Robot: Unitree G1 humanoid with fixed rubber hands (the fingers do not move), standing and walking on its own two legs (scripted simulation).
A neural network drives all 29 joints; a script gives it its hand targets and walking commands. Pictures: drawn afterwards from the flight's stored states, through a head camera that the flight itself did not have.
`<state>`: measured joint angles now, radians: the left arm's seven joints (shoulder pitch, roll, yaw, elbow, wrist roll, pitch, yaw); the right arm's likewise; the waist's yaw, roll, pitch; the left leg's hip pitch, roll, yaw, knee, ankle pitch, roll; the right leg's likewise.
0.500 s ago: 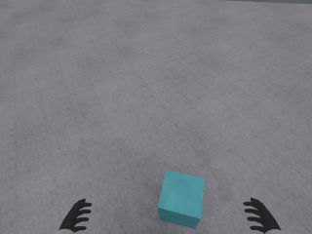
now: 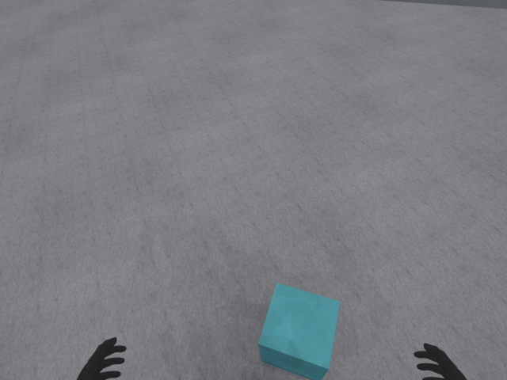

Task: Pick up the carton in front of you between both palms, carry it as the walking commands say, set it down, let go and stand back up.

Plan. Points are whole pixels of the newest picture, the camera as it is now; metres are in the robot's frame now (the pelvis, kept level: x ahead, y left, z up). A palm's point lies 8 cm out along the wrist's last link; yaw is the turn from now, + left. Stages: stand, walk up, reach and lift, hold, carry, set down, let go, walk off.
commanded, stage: stand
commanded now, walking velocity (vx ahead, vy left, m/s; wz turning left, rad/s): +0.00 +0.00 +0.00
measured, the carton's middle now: (298, 333) +0.35 -0.09 -0.64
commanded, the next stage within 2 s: none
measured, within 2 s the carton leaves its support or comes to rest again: neither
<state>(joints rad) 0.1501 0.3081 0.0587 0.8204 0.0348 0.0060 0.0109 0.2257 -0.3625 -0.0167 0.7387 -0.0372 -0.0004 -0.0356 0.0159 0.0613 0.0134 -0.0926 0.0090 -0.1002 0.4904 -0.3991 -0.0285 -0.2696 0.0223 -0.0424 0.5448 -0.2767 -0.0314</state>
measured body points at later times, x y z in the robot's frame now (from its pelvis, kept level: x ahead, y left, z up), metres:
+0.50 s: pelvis -0.02 +0.00 +0.01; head -0.02 -0.02 +0.46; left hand +0.09 +0.31 -0.09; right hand +0.08 -0.30 -0.12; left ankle -0.08 +0.15 -0.73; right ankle +0.01 -0.10 -0.73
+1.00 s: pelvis -0.03 +0.00 +0.01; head -0.02 -0.01 +0.46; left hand +0.08 +0.32 -0.09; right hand +0.06 -0.31 -0.12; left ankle -0.08 +0.15 -0.73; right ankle +0.01 -0.10 -0.73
